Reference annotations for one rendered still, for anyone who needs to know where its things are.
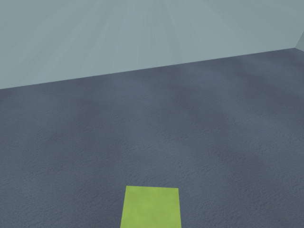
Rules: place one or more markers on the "carton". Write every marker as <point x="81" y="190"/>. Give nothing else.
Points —
<point x="151" y="207"/>

